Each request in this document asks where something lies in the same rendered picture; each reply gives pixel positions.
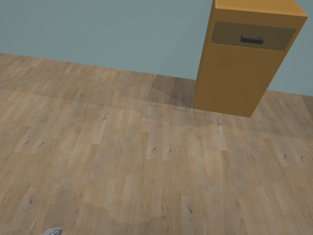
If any drawer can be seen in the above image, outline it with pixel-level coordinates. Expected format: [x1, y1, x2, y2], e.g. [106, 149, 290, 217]
[211, 21, 296, 51]

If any handle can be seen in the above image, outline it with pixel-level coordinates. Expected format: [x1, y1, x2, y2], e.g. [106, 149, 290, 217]
[241, 35, 264, 44]

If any cabinet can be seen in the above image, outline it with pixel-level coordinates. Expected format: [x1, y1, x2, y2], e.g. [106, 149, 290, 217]
[193, 0, 308, 118]

